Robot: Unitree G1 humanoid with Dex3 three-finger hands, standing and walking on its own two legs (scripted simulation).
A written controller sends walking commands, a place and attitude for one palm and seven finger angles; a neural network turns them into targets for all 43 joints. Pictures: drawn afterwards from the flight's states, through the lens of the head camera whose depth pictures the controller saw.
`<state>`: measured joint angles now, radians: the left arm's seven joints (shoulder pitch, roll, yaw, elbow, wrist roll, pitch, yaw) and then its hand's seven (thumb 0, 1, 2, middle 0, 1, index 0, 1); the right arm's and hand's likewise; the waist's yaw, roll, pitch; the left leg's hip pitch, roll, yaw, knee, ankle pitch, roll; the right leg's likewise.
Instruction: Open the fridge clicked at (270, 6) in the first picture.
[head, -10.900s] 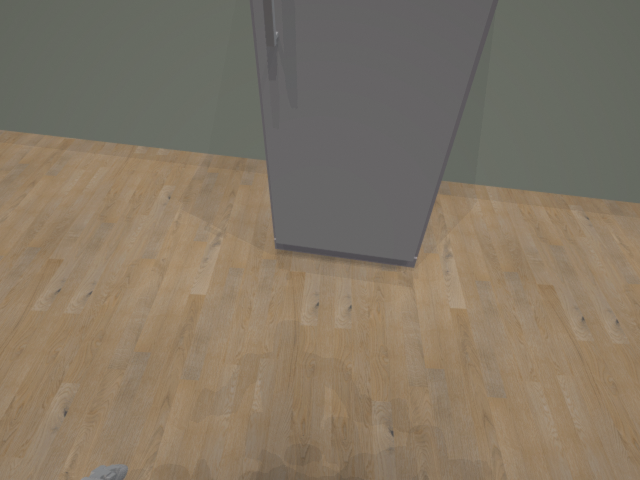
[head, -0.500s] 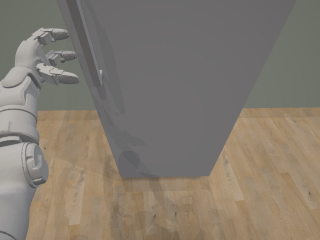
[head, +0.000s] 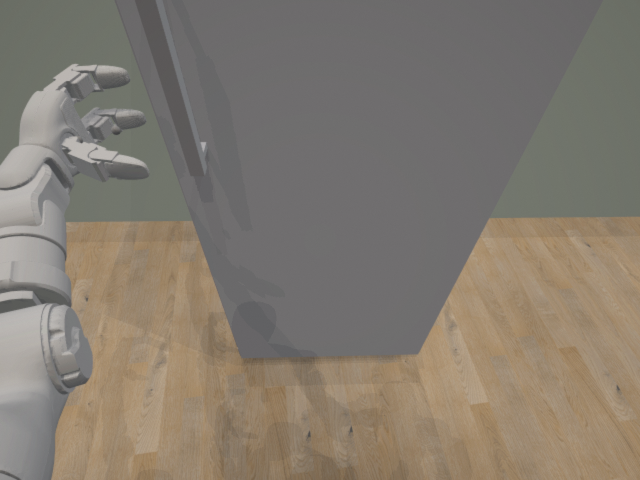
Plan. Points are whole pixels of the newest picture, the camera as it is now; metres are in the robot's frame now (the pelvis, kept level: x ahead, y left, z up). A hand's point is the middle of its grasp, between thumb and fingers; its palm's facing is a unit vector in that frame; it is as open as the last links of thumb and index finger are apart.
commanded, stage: move the hooked fingers beside the handle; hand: left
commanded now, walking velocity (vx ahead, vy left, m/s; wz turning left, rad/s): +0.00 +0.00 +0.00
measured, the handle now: (176, 73) +0.52 +0.17 +0.24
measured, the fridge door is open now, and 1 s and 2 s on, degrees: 0 0 0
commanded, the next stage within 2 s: feel for the door with the fingertips in 0.22 s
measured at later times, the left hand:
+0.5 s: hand (137, 128) +0.46 +0.21 +0.21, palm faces +0.00 -1.00 +0.00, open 14.0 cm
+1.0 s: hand (146, 121) +0.47 +0.20 +0.21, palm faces +0.02 -1.00 +0.01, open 13.9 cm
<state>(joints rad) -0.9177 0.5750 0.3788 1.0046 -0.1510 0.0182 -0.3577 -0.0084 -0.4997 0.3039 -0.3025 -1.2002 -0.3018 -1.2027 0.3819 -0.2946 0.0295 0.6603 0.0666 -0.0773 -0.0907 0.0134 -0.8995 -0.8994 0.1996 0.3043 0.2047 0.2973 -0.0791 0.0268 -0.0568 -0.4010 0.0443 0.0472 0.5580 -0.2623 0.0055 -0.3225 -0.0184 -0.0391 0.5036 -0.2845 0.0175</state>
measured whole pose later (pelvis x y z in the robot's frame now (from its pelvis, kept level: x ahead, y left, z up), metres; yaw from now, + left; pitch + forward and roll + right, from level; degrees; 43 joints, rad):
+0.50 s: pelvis +0.00 -0.01 +0.00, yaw +0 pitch +5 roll -1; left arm -0.92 0.52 0.34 0.98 -0.16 0.02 -0.32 -0.01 -0.50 0.30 -0.30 -1.20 -0.30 -1.20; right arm 0.38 -0.29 0.03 0.66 0.07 -0.06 -0.09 0.01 -0.90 -0.90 0.20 0.30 0.20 0.30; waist -0.07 0.03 -0.06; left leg -0.39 0.05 0.04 0.56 -0.26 0.00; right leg -0.31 -0.02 -0.05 0.52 -0.30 0.01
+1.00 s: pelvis -0.01 -0.01 +0.00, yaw +0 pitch +5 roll -1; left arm -1.00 0.54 0.35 1.10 -0.13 -0.01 -0.28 -0.01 -0.50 0.30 -0.30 -1.20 -0.30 -1.20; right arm 0.37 -0.29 0.03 0.67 0.06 -0.07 -0.10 0.01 -0.90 -0.90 0.20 0.30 0.20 0.30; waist -0.09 0.03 -0.05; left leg -0.40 0.05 0.04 0.56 -0.25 -0.01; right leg -0.33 -0.01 -0.05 0.53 -0.29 0.01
